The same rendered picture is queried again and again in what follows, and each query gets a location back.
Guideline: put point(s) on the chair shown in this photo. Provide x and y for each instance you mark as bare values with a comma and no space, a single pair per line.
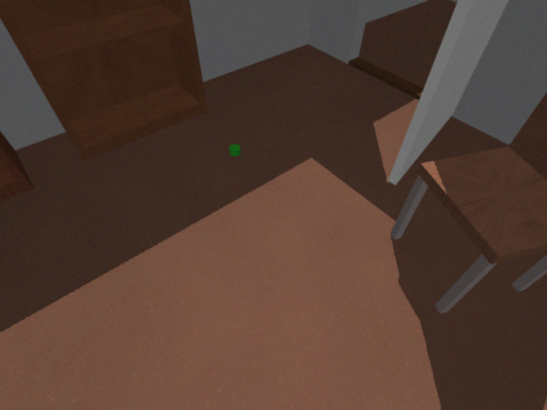
498,197

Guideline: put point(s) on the bookshelf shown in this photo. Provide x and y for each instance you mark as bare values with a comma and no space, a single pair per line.
114,71
13,177

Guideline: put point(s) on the tin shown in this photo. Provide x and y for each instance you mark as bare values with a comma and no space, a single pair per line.
235,150

